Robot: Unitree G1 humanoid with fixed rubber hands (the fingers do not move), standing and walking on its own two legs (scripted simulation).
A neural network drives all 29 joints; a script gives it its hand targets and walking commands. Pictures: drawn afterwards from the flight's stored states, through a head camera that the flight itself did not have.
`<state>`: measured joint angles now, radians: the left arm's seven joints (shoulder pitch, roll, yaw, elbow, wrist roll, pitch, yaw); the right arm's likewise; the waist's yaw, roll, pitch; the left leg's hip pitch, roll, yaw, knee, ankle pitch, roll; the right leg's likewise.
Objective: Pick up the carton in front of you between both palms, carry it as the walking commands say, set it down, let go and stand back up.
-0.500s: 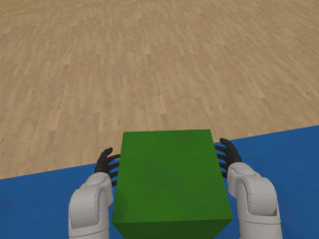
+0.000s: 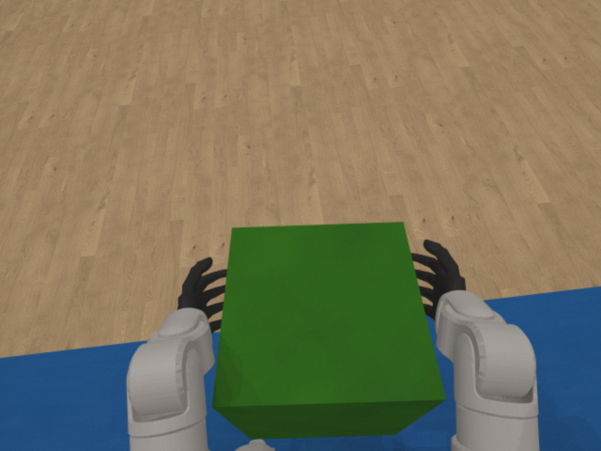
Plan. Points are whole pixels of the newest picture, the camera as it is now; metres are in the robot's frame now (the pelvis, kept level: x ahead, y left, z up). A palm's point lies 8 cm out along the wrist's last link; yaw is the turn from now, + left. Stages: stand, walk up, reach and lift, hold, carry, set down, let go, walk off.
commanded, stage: carry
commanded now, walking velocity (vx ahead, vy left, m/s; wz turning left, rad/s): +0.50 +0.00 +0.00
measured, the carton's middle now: (320, 340) +0.27 +0.01 +0.00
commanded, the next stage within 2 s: none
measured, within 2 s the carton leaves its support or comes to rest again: neither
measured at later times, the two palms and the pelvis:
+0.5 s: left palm (234, 123) +0.63 +0.16 +0.10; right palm (405, 117) +0.61 -0.14 +0.11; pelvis +0.34 +0.03 +0.00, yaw -4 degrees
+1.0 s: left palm (275, 12) +1.06 +0.11 +0.13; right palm (397, 1) +1.07 -0.20 +0.14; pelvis +0.65 -0.04 -0.01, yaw -2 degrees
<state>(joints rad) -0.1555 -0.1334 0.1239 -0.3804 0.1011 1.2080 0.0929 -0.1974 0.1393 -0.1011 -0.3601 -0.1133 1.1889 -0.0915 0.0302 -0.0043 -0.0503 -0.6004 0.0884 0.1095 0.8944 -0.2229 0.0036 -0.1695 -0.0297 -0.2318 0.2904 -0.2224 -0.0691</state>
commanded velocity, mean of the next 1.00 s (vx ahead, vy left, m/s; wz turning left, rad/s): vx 0.50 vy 0.00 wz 0.00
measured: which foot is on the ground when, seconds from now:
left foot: up 0.00-0.20, down 0.22-0.72, up 0.74-1.00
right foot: down 0.00-0.24, up 0.26-0.68, down 0.70-1.00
